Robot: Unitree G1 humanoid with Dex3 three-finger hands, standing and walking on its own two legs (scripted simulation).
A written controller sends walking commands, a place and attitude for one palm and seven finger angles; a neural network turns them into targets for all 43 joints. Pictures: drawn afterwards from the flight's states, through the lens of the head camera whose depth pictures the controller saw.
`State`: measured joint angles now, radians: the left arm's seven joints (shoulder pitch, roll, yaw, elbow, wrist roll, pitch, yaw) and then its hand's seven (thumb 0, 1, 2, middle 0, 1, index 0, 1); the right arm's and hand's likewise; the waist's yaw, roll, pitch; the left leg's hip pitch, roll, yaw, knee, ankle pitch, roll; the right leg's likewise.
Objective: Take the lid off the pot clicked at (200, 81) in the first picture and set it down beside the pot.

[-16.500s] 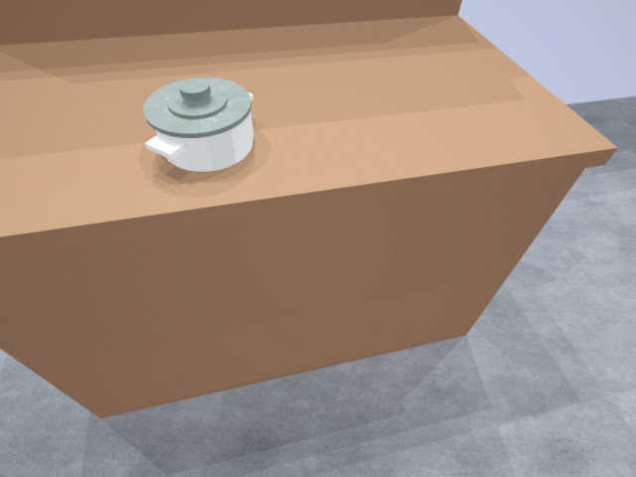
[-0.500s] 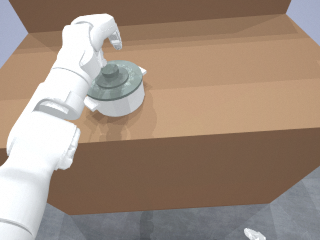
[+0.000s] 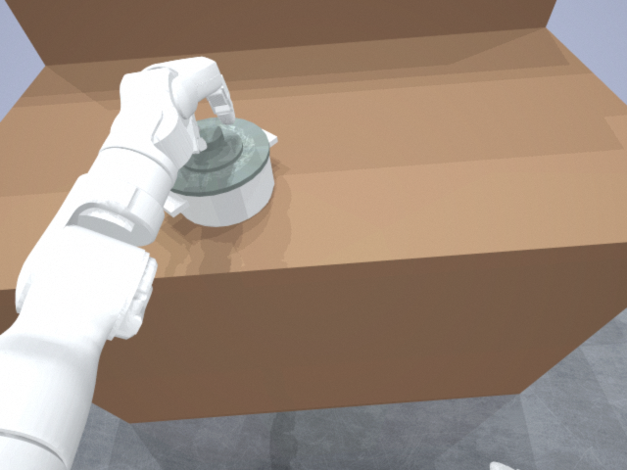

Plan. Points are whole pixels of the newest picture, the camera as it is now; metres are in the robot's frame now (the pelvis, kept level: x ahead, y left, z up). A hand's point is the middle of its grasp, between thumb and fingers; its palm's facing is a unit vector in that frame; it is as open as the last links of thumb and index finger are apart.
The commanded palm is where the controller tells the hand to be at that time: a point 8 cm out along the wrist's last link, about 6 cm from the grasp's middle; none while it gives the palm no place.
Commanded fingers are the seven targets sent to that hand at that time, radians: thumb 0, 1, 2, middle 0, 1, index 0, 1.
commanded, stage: lower the open fingers around the knob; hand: left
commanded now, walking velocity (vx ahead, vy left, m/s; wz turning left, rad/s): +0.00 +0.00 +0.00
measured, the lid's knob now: (206, 137) +0.52 +0.13 +0.16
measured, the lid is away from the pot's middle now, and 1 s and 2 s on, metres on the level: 0.00 0.00 0.01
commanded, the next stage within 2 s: close the fingers and squeeze the knob in 0.58 s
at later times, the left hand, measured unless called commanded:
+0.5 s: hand (197, 133) +0.49 +0.13 +0.18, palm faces -0.37 -0.09 -0.93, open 10.0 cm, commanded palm +0.49 +0.13 +0.23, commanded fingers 0.00 -0.40 1.74 -0.89 -0.08 -0.89 -0.08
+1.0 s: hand (192, 140) +0.49 +0.13 +0.18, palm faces -0.37 -0.07 -0.93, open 9.8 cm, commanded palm +0.49 +0.14 +0.23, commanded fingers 0.00 0.03 1.00 -0.55 -0.90 -0.55 -0.90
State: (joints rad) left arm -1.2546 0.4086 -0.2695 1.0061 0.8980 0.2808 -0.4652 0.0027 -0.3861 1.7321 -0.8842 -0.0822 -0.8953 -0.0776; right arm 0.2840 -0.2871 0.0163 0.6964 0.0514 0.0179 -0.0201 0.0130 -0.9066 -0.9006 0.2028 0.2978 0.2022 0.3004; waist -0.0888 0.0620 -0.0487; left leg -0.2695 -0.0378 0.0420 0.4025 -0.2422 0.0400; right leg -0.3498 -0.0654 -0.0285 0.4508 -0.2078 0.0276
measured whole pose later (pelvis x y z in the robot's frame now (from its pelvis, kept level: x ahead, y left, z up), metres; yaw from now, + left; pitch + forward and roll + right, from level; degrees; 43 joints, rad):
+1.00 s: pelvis +0.00 +0.01 +0.00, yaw -1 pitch +8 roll +1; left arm -1.25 0.42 -0.28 1.08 0.90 0.25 -0.44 0.00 -0.08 1.09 -0.57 -0.72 -0.57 -0.71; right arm 0.30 -0.28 0.01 0.70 0.05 0.04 -0.02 0.01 -0.91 -0.90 0.20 0.30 0.20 0.30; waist -0.11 0.06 -0.07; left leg -0.31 -0.04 0.05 0.43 -0.25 0.05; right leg -0.38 -0.07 -0.01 0.45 -0.20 0.04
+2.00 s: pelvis +0.00 +0.00 +0.00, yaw -1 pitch +7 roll +0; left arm -1.25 0.42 -0.28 1.06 0.90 0.26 -0.45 0.00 0.28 0.67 -0.65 -0.97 -0.65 -0.97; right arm 0.31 -0.28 0.01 0.71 0.05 0.04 -0.02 0.01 -0.91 -0.90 0.20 0.30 0.20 0.30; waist -0.11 0.05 -0.06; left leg -0.29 -0.03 0.05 0.42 -0.25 0.04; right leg -0.37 -0.06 -0.01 0.44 -0.20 0.03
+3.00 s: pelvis +0.00 +0.00 +0.00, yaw +0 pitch +7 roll +1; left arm -1.30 0.44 -0.27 1.07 0.90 0.26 -0.49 0.01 0.29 0.66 -0.65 -0.97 -0.65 -0.96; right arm 0.30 -0.28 0.02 0.73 0.05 -0.05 -0.03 0.01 -0.91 -0.90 0.20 0.30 0.20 0.30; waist -0.10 0.06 -0.05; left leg -0.27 -0.04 0.04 0.39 -0.24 0.04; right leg -0.35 -0.06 -0.02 0.43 -0.20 0.03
